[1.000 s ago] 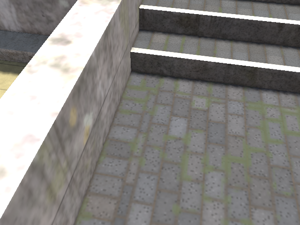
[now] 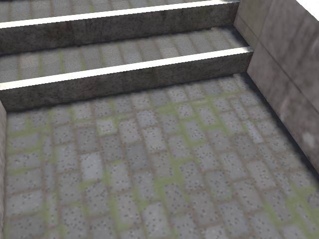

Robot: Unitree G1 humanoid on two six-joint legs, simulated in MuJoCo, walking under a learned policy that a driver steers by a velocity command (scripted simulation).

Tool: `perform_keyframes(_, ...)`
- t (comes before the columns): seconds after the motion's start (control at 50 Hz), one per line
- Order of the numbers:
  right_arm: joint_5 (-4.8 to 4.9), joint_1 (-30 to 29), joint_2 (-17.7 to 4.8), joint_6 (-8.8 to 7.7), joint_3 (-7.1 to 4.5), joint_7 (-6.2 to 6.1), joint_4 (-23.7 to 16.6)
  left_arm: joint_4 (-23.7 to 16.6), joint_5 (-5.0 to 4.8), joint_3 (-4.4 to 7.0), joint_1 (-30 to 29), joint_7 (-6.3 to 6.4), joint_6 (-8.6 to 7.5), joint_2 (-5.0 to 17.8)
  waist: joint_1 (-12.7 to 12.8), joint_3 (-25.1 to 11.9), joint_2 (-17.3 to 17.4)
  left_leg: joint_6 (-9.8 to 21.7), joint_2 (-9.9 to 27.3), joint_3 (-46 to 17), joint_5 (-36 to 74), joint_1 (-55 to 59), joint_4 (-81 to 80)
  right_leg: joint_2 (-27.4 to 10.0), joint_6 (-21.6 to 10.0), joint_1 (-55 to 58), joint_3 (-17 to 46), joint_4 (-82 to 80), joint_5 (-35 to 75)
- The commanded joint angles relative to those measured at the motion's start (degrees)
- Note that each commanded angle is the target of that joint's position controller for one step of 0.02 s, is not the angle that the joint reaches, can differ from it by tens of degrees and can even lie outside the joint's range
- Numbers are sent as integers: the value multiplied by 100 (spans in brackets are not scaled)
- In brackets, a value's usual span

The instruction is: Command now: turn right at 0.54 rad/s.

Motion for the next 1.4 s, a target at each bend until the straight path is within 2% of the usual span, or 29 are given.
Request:
perform_keyframes(0.02, -155, -168, -907, -56, -279, -78, -689, -490, 110, 302, 69, -108, -188, 995, 49, -568, 1376, 1503, 2364, -2102, 2199, 1041, -1316, -455, 316, -1089, -117, 2682, -1208)
perform_keyframes(0.06, 113, -425, -663, -18, -179, -64, -766, -283, 113, 249, 247, -59, -47, 739, 139, -337, 1014, 1089, 1644, -1154, 2199, 924, -1185, -543, 483, -1043, -295, 3374, -656)
perform_keyframes(0.2, 101, 32, -841, 133, -158, -3, -703, -596, 66, -93, -530, -114, -6, 132, -269, -342, 1492, 1160, 1271, -279, 2376, 1129, -1157, -968, 602, -42, -962, 1100, -536)
perform_keyframes(0.26, 177, 180, -951, 169, -159, 26, -674, -522, 27, -49, -433, -152, -50, 270, -302, -425, 1533, 1215, 1419, -500, 2440, 1185, -982, -926, 486, 568, -1181, -77, -303)
perform_keyframes(0.3, 252, 198, -766, 171, -79, 43, -637, -365, 89, -36, -117, -173, -69, 204, -73, -433, 1277, 904, 1278, -412, 2313, 941, -708, -863, 230, 1446, -1236, -1712, 852)
perform_keyframes(0.32, 188, 416, -624, 123, -30, 88, -560, -433, 107, -28, -70, -150, -83, 291, -79, -516, 1050, 531, 1146, -351, 1874, 555, -549, -1179, 87, 2132, -763, -1973, 1442)
perform_keyframes(0.34, -58, 572, -344, 29, 63, 145, -659, -512, 190, 32, 108, -95, -82, 702, -257, -980, -86, 106, 737, 81, 545, -71, 236, -2184, -157, 3004, 274, -1524, 3385)
perform_keyframes(0.36, -82, 627, -127, -50, 157, 177, -717, -451, 297, -14, -376, -161, -106, 631, -535, -888, -1352, -153, 539, 327, -420, -147, -222, -2537, -716, 2277, 508, -1379, 3242)
perform_keyframes(0.4, -67, 64, -472, -69, 76, 178, -729, -518, 287, -109, -574, -243, -188, 104, -219, -656, -675, -340, 496, 392, 299, 276, -267, -1923, -502, 1859, 104, -1372, 1981)
perform_keyframes(0.5, 64, 291, -458, 41, 50, 235, -622, -530, 245, -95, -405, -264, -280, 200, -106, -205, -222, -252, 503, 328, 829, 253, -351, -1555, -162, 1711, -350, -1269, 1751)
perform_keyframes(0.56, 68, 207, -425, 87, 37, 185, -731, -548, 185, -33, -222, -210, -235, 360, 25, -271, -428, -239, 241, 550, -174, -255, 251, -1914, -483, 1899, -8, -1675, 340)
perform_keyframes(0.62, 221, -436, -642, 86, -79, 188, -1115, -307, 64, 146, 682, -163, -338, 837, 517, 445, -764, 13, 420, 240, -1674, -2078, 2278, -3072, -1259, 2111, 1592, -2708, -1880)
perform_keyframes(0.66, 289, -235, -622, 61, -144, 212, -1071, -184, 47, 107, 662, -142, -539, 621, 293, 491, -475, 136, 687, -243, -1532, -2877, 3253, -3345, -1360, 2466, 1648, -2767, -1413)
perform_keyframes(0.72, 210, -62, -514, -9, -122, 293, -893, -144, 60, 90, 162, -150, -639, 402, 56, 251, -207, 74, 843, -121, -635, -2525, 2803, -2878, -1021, 2389, 356, -2877, -219)
perform_keyframes(0.82, 196, -103, -428, -49, -6, 450, -870, 48, 43, 272, 130, -227, -682, 827, 51, -28, -200, 26, 656, 585, -184, -882, 1371, -2536, -780, 1706, -962, -2612, 350)
perform_keyframes(0.86, 223, 236, -553, -32, -60, 441, -765, 101, -38, 286, 91, -253, -632, 847, -148, -47, -174, 181, 431, 964, 130, -168, 834, -2548, -616, 1421, -1201, -2179, -74)
perform_keyframes(0.9, 238, 1388, -1023, 18, -335, 369, -423, 158, 19, 152, 253, -257, -621, 483, -644, -368, 246, 484, -65, 1126, -90, 1455, 552, -2162, -259, 781, -1791, -365, 784)
perform_keyframes(0.92, 251, 2086, -1754, 10, -540, 292, -349, -52, 169, 3, 147, -234, -645, 44, -832, -424, 1843, 1035, 1056, -969, -140, 2191, -258, -1574, 286, -444, -2277, 2238, -102)
perform_keyframes(0.94, 191, 1871, -2085, -149, -475, 345, -718, -423, 164, -59, 246, -200, -761, -85, -473, -910, 2621, 2175, 2104, -4356, -1625, 2872, -1755, -742, 427, -2103, -1094, 3652, -1632)
perform_keyframes(0.96, 180, 1653, -1627, -262, -369, 407, -802, -423, -105, 54, -128, -228, -871, 554, -719, -647, 1604, 2198, 2269, -4468, -2727, 2769, -2238, -1085, 258, -2712, -541, 4123, -1150)
perform_keyframes(0.98, 161, 1504, -1359, -316, -269, 408, -771, -452, -185, 77, -305, -236, -928, 694, -615, -232, 1299, 1987, 2130, -3934, -2738, 2440, -2103, -1312, 78, -2898, -581, 4013, -658)
perform_keyframes(1.0, 137, 1175, -1163, -311, -185, 399, -817, -376, -46, 67, -281, -197, -947, 642, -394, 22, 820, 1754, 1937, -3307, -2028, 1877, -1952, -1527, 33, -2613, -591, 3586, -141)
perform_keyframes(1.02, 88, 876, -990, -291, -115, 359, -850, -318, 123, 88, -265, -166, -943, 635, -228, 158, 756, 1563, 1653, -2676, -1292, 1374, -1935, -1654, 46, -2184, -582, 3011, 273)
perform_keyframes(1.08, 75, 774, -994, -303, -78, 243, -839, -174, 203, 92, -263, -179, -834, 551, -65, 126, 732, 1421, 1240, -1776, 141, 1021, -2093, -1512, 267, -1587, -719, 2208, 1076)
perform_keyframes(1.2, 176, 1235, -889, -285, -54, 93, -405, -183, 94, -122, -1146, -303, -803, 103, -342, 278, 892, 1067, 875, -709, 1300, 1102, -2099, -1162, 492, -1062, -933, -72, 2823)
perform_keyframes(1.26, 210, 1502, -894, -299, -42, 131, -208, -303, 39, -161, -1683, -416, -800, 87, -592, 465, 819, 1085, 1138, -738, 1214, 1563, -2046, -1186, 345, -1242, -1007, -501, 2978)
perform_keyframes(1.32, 170, 1502, -940, -213, -18, 135, -71, -358, 90, -159, -1852, -561, -871, 119, -611, 519, 828, 957, 1227, -485, 2756, 1934, -1576, -1016, 30, -1017, -1274, -971, 2652)
perform_keyframes(1.36, 128, 1340, -1081, -176, -32, 107, -75, -216, 129, -80, -1368, -603, -890, 303, -353, 118, 1050, 782, 1193, -304, 4594, 2202, -920, -745, -201, -355, -1450, -992, 2242)
perform_keyframes(1.4, 137, 1013, -1197, -157, -34, 58, -160, 179, 154, 60, -59, -559, -884, 581, 393, -624, 1024, 471, 889, 8, 5976, 2089, 618, -512, -482, 1270, -1546, -1389, 2734)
